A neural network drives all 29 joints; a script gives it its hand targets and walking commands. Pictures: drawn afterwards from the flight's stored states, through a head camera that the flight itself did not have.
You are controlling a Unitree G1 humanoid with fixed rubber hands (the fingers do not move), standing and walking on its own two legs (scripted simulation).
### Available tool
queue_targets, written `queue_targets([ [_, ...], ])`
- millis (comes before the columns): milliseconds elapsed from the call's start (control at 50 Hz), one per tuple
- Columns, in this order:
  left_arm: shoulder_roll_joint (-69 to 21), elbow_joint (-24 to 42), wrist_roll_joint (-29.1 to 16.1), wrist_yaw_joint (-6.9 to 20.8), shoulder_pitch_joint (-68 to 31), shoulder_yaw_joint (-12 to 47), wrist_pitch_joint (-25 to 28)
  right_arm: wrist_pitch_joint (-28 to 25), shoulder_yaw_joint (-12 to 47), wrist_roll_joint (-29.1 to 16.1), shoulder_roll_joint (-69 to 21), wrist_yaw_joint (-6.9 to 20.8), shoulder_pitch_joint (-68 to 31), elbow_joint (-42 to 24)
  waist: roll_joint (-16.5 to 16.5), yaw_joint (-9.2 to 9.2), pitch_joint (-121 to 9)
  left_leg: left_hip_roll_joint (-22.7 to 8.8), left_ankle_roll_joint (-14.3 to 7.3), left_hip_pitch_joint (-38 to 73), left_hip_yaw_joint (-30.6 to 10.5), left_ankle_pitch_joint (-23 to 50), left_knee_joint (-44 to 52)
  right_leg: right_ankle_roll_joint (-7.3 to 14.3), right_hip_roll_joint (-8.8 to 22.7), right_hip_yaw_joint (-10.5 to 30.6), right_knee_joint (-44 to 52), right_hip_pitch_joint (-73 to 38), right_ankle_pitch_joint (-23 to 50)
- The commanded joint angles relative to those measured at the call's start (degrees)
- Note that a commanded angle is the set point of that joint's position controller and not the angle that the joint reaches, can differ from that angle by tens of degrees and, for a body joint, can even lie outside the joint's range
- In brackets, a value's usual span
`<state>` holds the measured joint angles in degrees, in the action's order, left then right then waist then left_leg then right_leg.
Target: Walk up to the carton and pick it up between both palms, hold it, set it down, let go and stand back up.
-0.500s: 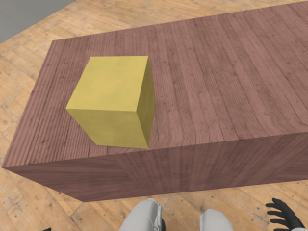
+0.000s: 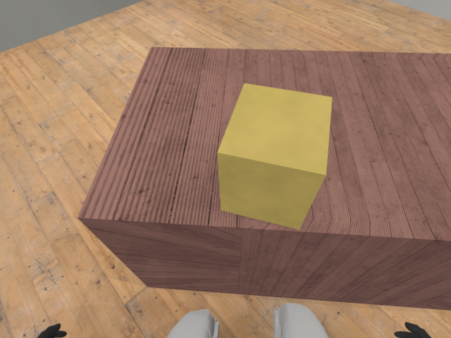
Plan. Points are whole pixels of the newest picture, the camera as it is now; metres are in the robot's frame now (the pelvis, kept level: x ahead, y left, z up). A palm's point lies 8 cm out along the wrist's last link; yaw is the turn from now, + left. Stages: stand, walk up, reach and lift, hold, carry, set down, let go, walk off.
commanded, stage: walk up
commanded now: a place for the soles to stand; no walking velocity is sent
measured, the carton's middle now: (272, 158) +0.44 -0.07 +0.01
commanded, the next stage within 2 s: reach and lift in 1.70 s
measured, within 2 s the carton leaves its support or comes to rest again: neither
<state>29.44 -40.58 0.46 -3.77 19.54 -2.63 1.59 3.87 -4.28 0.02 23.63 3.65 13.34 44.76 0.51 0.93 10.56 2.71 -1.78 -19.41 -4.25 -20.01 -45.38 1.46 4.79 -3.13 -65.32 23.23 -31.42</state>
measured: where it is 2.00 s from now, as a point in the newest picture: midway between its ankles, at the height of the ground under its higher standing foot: outside the picture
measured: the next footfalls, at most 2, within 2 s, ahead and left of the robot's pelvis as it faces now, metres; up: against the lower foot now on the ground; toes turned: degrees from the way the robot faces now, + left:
right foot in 0.20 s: +0.05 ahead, -0.09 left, +0.00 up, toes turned -7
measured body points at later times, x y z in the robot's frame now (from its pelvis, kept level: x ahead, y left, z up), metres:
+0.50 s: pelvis +0.00 +0.00 +0.00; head +0.05 +0.00 +0.45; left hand +0.11 +0.31 -0.11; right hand +0.09 -0.33 -0.10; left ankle +0.06 +0.11 -0.71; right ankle +0.05 -0.12 -0.71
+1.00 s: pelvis -0.01 -0.02 +0.00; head +0.02 -0.02 +0.45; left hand +0.10 +0.30 -0.10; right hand +0.07 -0.35 -0.10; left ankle +0.06 +0.11 -0.71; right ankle +0.05 -0.12 -0.71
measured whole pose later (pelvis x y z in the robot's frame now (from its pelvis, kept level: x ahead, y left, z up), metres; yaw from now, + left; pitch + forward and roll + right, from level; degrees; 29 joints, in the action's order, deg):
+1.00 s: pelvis -0.01 -0.02 +0.00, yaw -2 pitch -3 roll +0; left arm 24.3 -40.6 0.5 1.2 15.6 -2.3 -1.1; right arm -1.4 -3.7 0.0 23.5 0.4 11.2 49.8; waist -0.7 0.8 7.8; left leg 1.4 -0.5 -22.4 -2.7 -18.7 -44.0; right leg 2.3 0.2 -3.1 -44.4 22.5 -18.7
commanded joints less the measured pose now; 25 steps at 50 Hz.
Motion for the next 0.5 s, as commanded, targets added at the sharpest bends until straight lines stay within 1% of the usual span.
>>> queue_targets([
  [0,10.75,-1.36,0.47,1.38,0.78,-3.17,0.33,-4.88,-3.65,0.65,16.63,-3.79,1.47,-2.86,1.67,1.98,-8.93,-17.35,-12.0,4.01,-27.02,-12.65,21.42,0.01,0.42,5.76,12.1,5.41,1.55],
  [20,10.44,-0.67,0.63,1.63,0.4,-3.26,0.2,-5.19,-3.64,0.71,16.66,-3.96,1.71,-2.87,1.1,2.33,-10.21,-17.38,-11.44,5.38,-26.21,-9.02,20.77,0.07,-0.22,6.01,13.08,4.64,2.6],
  [40,9.33,-0.19,0.58,1.64,-0.47,-2.85,0.17,-5.53,-3.52,0.41,17.02,-4.32,2.58,-2.71,0.81,2.56,-10.77,-17.68,-11.21,7.04,-26.62,-1.61,19.21,0.3,-0.87,5.78,14.28,5.21,2.07],
  [60,8.48,-0.23,0.52,1.72,0.84,-2.97,0.26,-5.77,-3.38,0.36,16.12,-4.44,1.84,-2.72,3.38,1.7,-11.96,-17.13,-11.01,7.96,-24.44,6.93,16.9,0.72,-0.92,6.31,15.97,4.68,2.59],
  [80,8.0,-0.58,0.58,1.75,1.53,-2.82,0.39,-5.64,-3.26,0.05,16.56,-4.5,0.87,-3.1,3.52,1.03,-14.57,-17.2,-11.01,6.88,-23.47,10.36,15.35,0.97,-1.81,5.1,17.05,0.85,4.1],
  [100,7.13,-1.12,0.46,1.83,1.79,-2.9,0.34,-5.66,-3.3,0.22,16.55,-4.56,-0.44,-3.37,4.47,0.31,-14.77,-15.28,-10.19,4.92,-19.63,14.55,12.86,1.12,-2.58,3.29,21.11,-3.16,7.02],
  [120,6.4,-1.48,0.1,1.84,3.79,-2.8,0.63,-5.5,-2.79,-0.01,15.72,-4.64,-2.84,-4.07,4.01,-1.89,-16.37,-13.38,-9.17,2.8,-15.05,18.51,9.85,1.44,-3.33,2.68,27.49,-7.76,12.48],
  [140,6.15,-1.49,0.56,1.93,4.21,-2.99,0.92,-5.56,-1.93,-0.17,14.29,-4.7,-2.26,-4.12,2.99,-2.09,-16.71,-11.56,-7.65,2.06,-11.66,23.96,6.72,2.04,-3.31,3.48,29.59,-9.63,18.17],
  [160,7.02,-0.85,0.75,1.95,2.58,-3.44,1.04,-5.63,-1.8,-0.48,12.92,-4.8,-1.34,-3.85,1.25,-1.72,-18.45,-10.31,-5.72,2.16,-9.15,25.9,3.61,2.59,-2.32,4.83,31.08,-12.86,23.73],
  [180,8.15,0.16,0.88,1.8,3.1,-3.48,1.24,-5.74,-1.3,-0.77,11.56,-4.73,-1.65,-4.57,0.0,-2.25,-21.67,-8.21,-4.01,1.57,-6.94,23.2,-0.21,4.36,2.73,11.77,31.48,-13.75,30.67],
  [200,9.69,1.16,0.92,1.9,-0.22,-3.83,1.53,-5.77,-0.66,-0.65,10.18,-4.65,-0.79,-3.77,-3.54,-1.55,-21.49,-4.09,-1.37,-0.43,-3.83,15.89,-2.45,7.26,7.59,15.56,32.1,-13.75,32.93],
  [220,9.34,1.28,0.27,2.13,-1.97,-3.05,1.56,-5.4,-0.53,-0.67,10.03,-4.44,-1.62,-2.84,-1.03,-0.99,-20.95,-1.71,-0.55,2.74,-0.38,5.35,-3.05,10.52,10.92,17.14,32.62,-9.27,29.29],
  [240,8.97,1.75,-0.04,2.44,-4.78,-2.71,1.49,-5.3,-0.33,-0.5,9.78,-4.6,0.22,-1.85,-1.98,0.66,-19.05,-3.08,-0.84,5.76,-0.76,0.96,0.67,9.91,11.37,16.78,32.53,-4.18,23.96],
  [260,8.1,1.64,0.09,2.61,-5.51,-2.25,1.28,-5.64,-0.52,-0.37,10.02,-4.62,-0.15,-1.37,-2.54,0.92,-15.97,-3.84,-1.93,6.72,-3.03,-0.33,4.29,7.99,8.99,13.74,31.89,-0.27,20.56],
  [280,7.79,1.07,0.09,2.83,-5.17,-2.17,0.71,-5.95,-0.87,-0.28,12.18,-4.66,-0.8,-1.66,-1.79,0.67,-14.14,-7.04,-3.09,4.63,-7.88,-1.93,9.11,4.93,4.63,11.2,30.39,0.77,16.05],
  [300,7.68,1.22,0.18,2.89,-4.39,-1.88,0.46,-6.26,-1.24,0.36,13.36,-4.67,-1.39,-1.8,-1.64,0.08,-13.32,-9.33,-4.93,2.58,-12.9,-5.81,12.22,3.57,2.77,9.87,28.64,1.33,12.46],
  [320,6.98,-0.1,0.21,2.99,-3.26,-2.05,0.14,-6.49,-1.7,0.3,14.43,-4.76,-2.64,-1.42,-0.58,-0.56,-12.25,-12.18,-6.52,-0.78,-17.66,-9.06,15.77,2.23,-0.48,7.35,24.71,-0.4,10.68],
  [340,7.16,-0.59,0.5,3.09,-2.99,-2.41,0.0,-6.78,-1.78,0.39,15.16,-4.96,-2.87,-1.81,-0.8,-0.99,-12.08,-14.31,-7.31,-2.2,-20.9,-7.42,17.28,2.14,-2.1,6.25,21.97,-1.87,11.53],
  [360,6.23,-1.04,-0.03,3.15,-1.82,-2.5,-0.05,-6.89,-1.47,0.74,15.19,-4.91,-3.96,-1.88,1.23,-2.43,-12.0,-13.37,-7.33,-3.76,-18.62,-6.89,17.22,2.34,-2.35,6.49,23.76,-3.49,10.39],
  [380,5.85,-1.57,-0.05,3.37,-1.64,-2.5,0.25,-6.9,-0.97,0.93,14.13,-4.63,-5.14,-1.77,1.94,-2.84,-12.42,-12.29,-6.2,-5.41,-16.86,-7.6,16.69,2.51,-1.43,6.83,26.29,-5.43,10.73],
  [400,6.5,-1.59,0.43,3.47,-1.87,-2.75,0.67,-6.75,-1.16,0.81,13.4,-4.69,-4.03,-1.58,-0.64,-2.33,-12.41,-10.85,-4.63,-7.24,-14.82,-7.96,15.76,3.17,-0.51,7.98,28.77,-7.98,12.35],
  [420,6.59,-1.36,0.57,3.58,-2.4,-2.8,0.83,-6.65,-0.94,0.91,12.64,-4.6,-4.48,-1.33,-0.21,-2.21,-13.53,-8.6,-3.03,-7.39,-11.24,-8.44,13.88,3.71,1.13,10.27,31.21,-9.41,13.26],
  [440,7.34,-1.0,0.64,3.6,-4.2,-2.84,1.1,-6.74,-0.55,0.8,11.74,-4.55,-3.45,-0.77,-1.7,-1.16,-13.5,-6.85,-2.06,-6.54,-9.05,-7.27,12.94,4.58,2.88,11.86,32.48,-8.46,12.8],
  [460,6.47,-0.26,0.45,3.64,-5.19,-2.64,1.18,-6.89,-0.25,0.72,11.3,-4.5,-4.06,-0.58,0.57,-1.4,-14.63,-5.99,-1.74,-3.08,-7.24,-3.7,11.09,5.04,3.96,12.49,32.92,-7.39,16.13],
  [480,7.0,-0.38,0.6,3.59,-5.92,-2.51,1.19,-6.93,-0.27,0.7,11.15,-4.42,-4.28,-0.43,-0.42,-0.97,-14.21,-5.76,-1.91,-1.55,-6.69,-2.65,10.85,4.79,3.53,11.98,32.8,-5.32,16.67],
])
